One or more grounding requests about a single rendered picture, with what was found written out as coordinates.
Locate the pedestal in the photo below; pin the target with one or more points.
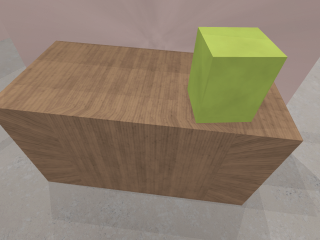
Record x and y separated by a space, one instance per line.
120 118

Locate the carton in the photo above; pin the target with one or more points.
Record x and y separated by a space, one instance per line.
232 70

